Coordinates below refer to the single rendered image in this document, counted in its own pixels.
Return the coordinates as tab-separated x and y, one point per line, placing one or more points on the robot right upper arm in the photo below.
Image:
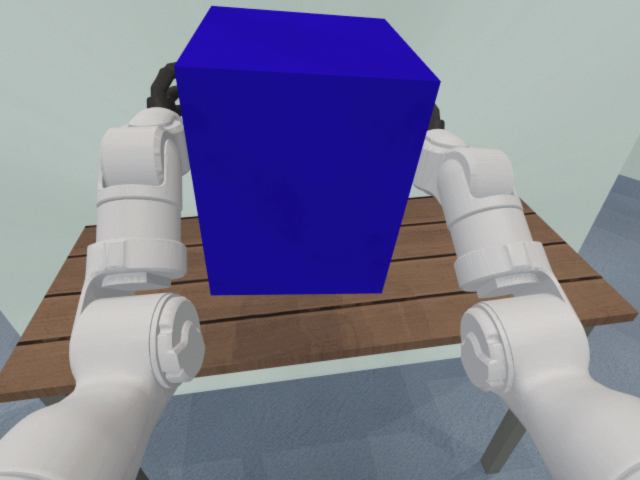
531	351

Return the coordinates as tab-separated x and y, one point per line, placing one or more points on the robot left upper arm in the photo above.
129	355

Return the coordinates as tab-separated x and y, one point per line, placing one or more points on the robot left hand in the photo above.
161	95

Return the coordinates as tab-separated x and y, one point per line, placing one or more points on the left robot forearm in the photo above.
139	203

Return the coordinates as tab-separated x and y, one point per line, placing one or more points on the right robot forearm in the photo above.
496	254

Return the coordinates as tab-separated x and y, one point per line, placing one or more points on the carton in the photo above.
303	132

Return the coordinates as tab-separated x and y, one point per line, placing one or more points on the robot right hand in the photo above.
435	122

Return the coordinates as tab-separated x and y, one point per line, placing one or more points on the table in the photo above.
421	306

